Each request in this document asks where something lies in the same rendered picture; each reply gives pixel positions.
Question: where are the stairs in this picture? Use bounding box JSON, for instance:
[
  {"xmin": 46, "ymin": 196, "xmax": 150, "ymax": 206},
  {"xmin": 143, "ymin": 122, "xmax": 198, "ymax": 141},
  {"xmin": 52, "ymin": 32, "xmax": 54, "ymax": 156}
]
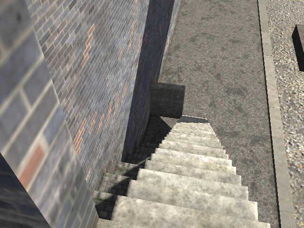
[{"xmin": 110, "ymin": 115, "xmax": 271, "ymax": 228}]

